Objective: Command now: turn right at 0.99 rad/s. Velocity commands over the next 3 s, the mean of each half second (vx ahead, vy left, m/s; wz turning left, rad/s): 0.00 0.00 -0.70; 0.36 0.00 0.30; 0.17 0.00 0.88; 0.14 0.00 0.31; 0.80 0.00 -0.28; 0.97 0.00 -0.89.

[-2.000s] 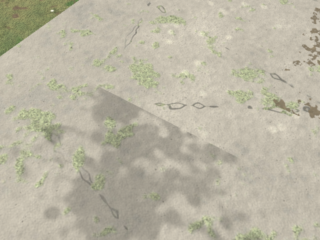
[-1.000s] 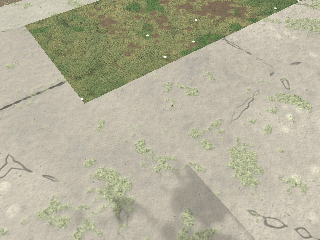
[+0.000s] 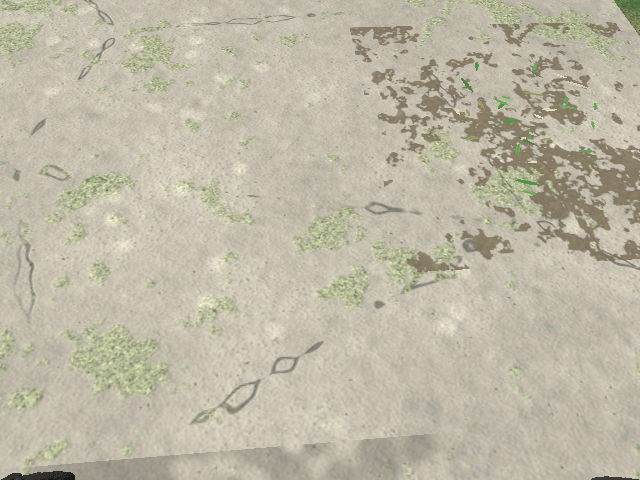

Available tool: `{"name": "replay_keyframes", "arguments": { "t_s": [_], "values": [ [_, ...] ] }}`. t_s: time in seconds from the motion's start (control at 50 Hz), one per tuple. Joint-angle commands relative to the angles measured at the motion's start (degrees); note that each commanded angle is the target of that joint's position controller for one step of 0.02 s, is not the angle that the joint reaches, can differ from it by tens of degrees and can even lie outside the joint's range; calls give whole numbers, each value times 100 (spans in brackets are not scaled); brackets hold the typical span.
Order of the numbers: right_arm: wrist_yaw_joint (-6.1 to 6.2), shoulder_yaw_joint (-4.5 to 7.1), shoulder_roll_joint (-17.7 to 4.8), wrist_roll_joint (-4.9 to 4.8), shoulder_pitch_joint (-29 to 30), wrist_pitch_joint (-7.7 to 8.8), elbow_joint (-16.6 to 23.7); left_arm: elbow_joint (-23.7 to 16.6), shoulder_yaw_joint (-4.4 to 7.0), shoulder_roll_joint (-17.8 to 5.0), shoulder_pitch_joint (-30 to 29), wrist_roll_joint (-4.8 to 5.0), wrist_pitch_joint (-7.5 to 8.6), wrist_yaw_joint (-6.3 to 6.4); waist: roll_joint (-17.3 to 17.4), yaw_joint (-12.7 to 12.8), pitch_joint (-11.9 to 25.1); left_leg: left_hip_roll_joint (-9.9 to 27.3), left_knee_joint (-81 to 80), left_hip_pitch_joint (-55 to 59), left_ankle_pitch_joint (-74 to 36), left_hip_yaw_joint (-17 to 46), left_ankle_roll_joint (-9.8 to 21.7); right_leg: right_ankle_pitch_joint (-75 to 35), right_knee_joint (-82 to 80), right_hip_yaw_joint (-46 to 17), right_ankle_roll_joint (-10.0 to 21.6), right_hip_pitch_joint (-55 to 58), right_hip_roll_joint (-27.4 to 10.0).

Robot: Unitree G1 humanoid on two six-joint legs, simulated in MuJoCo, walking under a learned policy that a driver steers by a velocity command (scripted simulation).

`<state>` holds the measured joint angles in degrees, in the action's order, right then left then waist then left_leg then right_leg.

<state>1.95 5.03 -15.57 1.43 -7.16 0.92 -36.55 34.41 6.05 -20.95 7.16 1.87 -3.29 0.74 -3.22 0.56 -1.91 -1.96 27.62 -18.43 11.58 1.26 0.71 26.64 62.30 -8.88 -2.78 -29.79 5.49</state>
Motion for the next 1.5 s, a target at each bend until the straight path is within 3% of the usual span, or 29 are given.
{"name": "replay_keyframes", "arguments": {
  "t_s": [0.02, 0.16, 0.26, 0.28, 0.3, 0.32, 0.34, 0.38, 0.4, 0.46, 0.6, 0.62, 0.68, 0.76, 0.78, 0.8, 0.82, 0.84, 0.9, 0.92, 1.02, 1.1, 1.14, 1.16, 1.18, 1.22, 1.28, 1.34, 1.5],
  "values": [
    [152, 121, -653, -58, 429, -8, 536, -263, 193, -561, 276, 26, -24, -25, 975, 90, 347, 1518, -1010, 921, -953, 986, 1024, -434, 982, 435, -281, -907, -633],
    [78, 312, -1108, -33, 103, -93, 352, -541, 15, -163, -129, -35, -8, -152, 1280, -237, 753, 1889, -952, 1354, -1572, -89, 1111, -484, -901, 1006, -268, -153, -1045],
    [-108, 316, -1085, -340, 170, -33, 183, -336, 114, -195, 475, -61, -122, -196, 1237, 136, 828, 1904, -86, 938, -1419, -557, 645, -1218, -3120, 1432, 249, 1457, -584],
    [-147, 243, -829, -340, -147, -18, 32, -204, 195, -375, 816, -78, -114, -139, 777, 209, 855, 1677, 584, 355, -985, -869, 258, -1968, -3758, 1192, 461, 2347, -521],
    [-194, 113, -478, -100, -207, -21, 160, -254, 347, -1016, 1088, -81, -49, -41, -876, 149, 836, 1037, 2319, -1261, 1436, -1333, -321, -4193, -4062, -721, 951, 3463, -1858],
    [-136, 76, -466, 8, 46, -24, 434, -452, 342, -1395, 742, -302, 82, -26, -1680, 76, 1082, 481, 3702, -2313, 2883, -657, -599, -5272, -3926, -2010, 2229, 3177, -3050],
    [-69, 153, -817, -110, 461, -51, 415, -450, 241, -975, 821, -386, 206, -83, -905, 516, 1311, 559, 4261, -2210, 2671, -85, -531, -4726, -4081, -1652, 2339, 2955, -2822],
    [31, 166, -791, -143, 352, -102, 254, -269, 92, -591, 397, -238, 298, -29, -416, 170, 895, 705, 4046, -2181, 1758, 72, -403, -3700, -4078, -838, 1687, 2636, -2155],
    [59, 179, -835, -98, 221, -140, 189, -265, 11, -429, 162, -151, 290, 3, -479, 50, 803, 692, 3964, -2046, 1391, 58, -441, -3862, -4079, -634, 1566, 2479, -2029],
    [11, 135, -712, -137, -149, -168, 12, -217, -117, -227, -38, -238, 316, 73, -439, -137, 939, 561, 3779, -1404, 754, 8, -533, -4319, -4131, -239, 1562, 2256, -1808],
    [-42, -24, -522, -161, 72, -213, 55, 73, -146, -253, -1, -263, 289, 10, -518, 83, 569, 529, 1549, -352, 1046, -58, -490, -3302, -4143, -415, 1655, 1945, -1772],
    [-78, -59, -485, -185, -133, -204, -31, 182, -185, -142, 162, -242, 289, -6, -464, 108, 750, 530, 1304, -165, 987, -163, -429, -1815, -4388, -450, 1639, 1993, -1784],
    [-197, -47, -703, -389, 15, -99, 16, 342, -19, -683, 454, -127, 371, -44, -687, 282, 2, 439, 1320, -606, 1401, -414, 41, 1771, -5086, -1219, 1598, 1643, -2183],
    [-266, -75, -486, -366, -1149, 154, -566, 283, -48, -430, -140, -20, 577, -27, -77, -405, -10, 330, 85, 860, 940, -667, 689, 1289, -4529, -243, 1187, 1023, -1866],
    [-264, -14, -595, -355, -1888, 204, -879, 157, -107, -161, -441, -72, 627, -27, 373, -656, 68, 458, -108, 1623, 1204, -236, 850, 893, -3472, 354, 946, 420, -1473],
    [-237, 146, -1142, -325, -2614, 276, -1020, -140, -223, 295, -842, -149, 752, -58, 1723, -838, 112, 1550, -1061, 2417, 2634, 1999, 1449, 85, -1122, 1421, 406, -918, -626],
    [-319, 181, -1345, -239, -2471, 406, -787, -433, -236, 166, -1117, -26, 962, -106, 1804, -840, -234, 2222, -2015, 2739, 3622, 4457, 2194, 374, -136, 729, 332, -2450, -141],
    [-357, 186, -1331, 153, -1919, 225, -671, -264, -256, -5, -1029, -712, 802, -209, 1373, -678, -512, 2149, -2075, 2785, 3492, 4081, 1906, -74, 86, 589, 349, -3072, -586],
    [-293, 96, -965, -22, -1963, 199, -686, -98, -214, -177, -696, -628, 716, -362, 701, -445, -340, 1403, -1901, 2334, 1416, 2700, 1505, -869, -281, 684, 144, -2145, -784],
    [-198, -65, -480, -404, -2076, 313, -535, -306, -170, -70, -1036, 17, 1015, -328, 797, -450, -371, 1462, -1839, 2422, 559, 2728, 1617, -963, -658, 480, 133, -2118, -634],
    [101, 149, -1157, -303, -1948, 37, -471, -456, -293, 314, -1722, -167, 1149, -333, 1107, -464, -172, 724, -1145, 1059, -2257, 1580, 944, -2231, -2948, 1062, -38, -148, 155],
    [133, 233, -1212, -417, -1424, 2, -166, -315, 22, -343, -765, -26, 983, -199, 1342, 157, 397, 618, -322, 451, -2991, 1970, 282, -2797, -3566, 624, 130, 1995, 75],
    [93, 128, -735, -303, -1139, 20, 143, -32, 117, -614, 769, -229, 926, -56, 974, 776, 1703, 56, 1902, -50, -2053, 1811, -173, -3527, -3565, -5, 587, 4199, -971],
    [50, -104, 147, -30, -2071, -10, 139, -66, 67, -821, 966, -330, 828, -11, -892, 190, 2486, -640, 3600, -1196, 3312, 1320, -341, -5806, -3011, -1512, 1132, 5486, -2608],
    [18, -33, -456, -331, -3044, -56, 137, -35, 60, -804, 676, -363, 738, -71, -1967, -270, 3092, -266, 4932, -1636, 3048, 1195, -405, -4502, -3747, -3376, 1860, 5345, -3441],
    [63, 154, -1112, -402, -1905, -234, 134, -287, -133, 88, -253, -265, 615, 26, -540, -120, 1340, 339, 5063, -2009, 1869, 550, -588, -3558, -4160, -1404, 1546, 3608, -2571],
    [56, 164, -891, -311, -1481, -408, 359, -36, -80, -52, -630, -317, 588, 70, -281, -334, 595, 785, 4624, -1324, 1435, 282, -609, -3579, -4564, -8, 1477, 1846, -2078],
    [-1, 39, -601, -254, -945, -412, 703, 223, 21, -274, -579, -302, 659, 80, -365, -225, 530, 998, 3652, -1401, 1272, 182, -569, -3939, -4796, 362, 1711, 1880, -2351],
    [-279, 103, -918, -249, -355, -536, 914, 380, 170, -767, -660, -2, 536, -128, -130, -195, 562, 663, 1202, -31, 324, -384, -47, -2867, -4269, 1373, 1209, 1897, -2369]
  ]
}}
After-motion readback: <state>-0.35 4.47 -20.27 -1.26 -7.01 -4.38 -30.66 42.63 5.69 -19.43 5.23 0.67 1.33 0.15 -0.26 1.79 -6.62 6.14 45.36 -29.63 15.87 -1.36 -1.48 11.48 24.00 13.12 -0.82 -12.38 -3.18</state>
